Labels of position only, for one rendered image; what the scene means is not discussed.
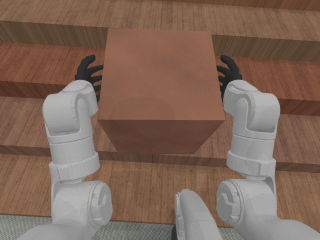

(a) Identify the carton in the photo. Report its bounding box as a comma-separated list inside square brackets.
[97, 28, 225, 155]

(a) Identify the robot left hand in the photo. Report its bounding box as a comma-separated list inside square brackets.
[75, 54, 104, 101]

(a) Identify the robot right hand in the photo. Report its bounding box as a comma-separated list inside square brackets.
[216, 55, 242, 103]

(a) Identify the robot right shin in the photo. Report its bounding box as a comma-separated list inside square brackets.
[175, 189, 189, 240]

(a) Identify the left robot upper arm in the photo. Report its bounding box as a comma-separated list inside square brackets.
[16, 180, 113, 240]

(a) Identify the robot right thigh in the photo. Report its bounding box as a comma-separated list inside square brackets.
[174, 190, 223, 240]

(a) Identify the robot left forearm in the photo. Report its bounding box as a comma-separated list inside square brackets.
[42, 80, 100, 220]

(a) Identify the robot right forearm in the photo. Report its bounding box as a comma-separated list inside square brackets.
[223, 79, 281, 208]

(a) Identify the right robot upper arm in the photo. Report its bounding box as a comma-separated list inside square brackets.
[216, 179, 320, 240]

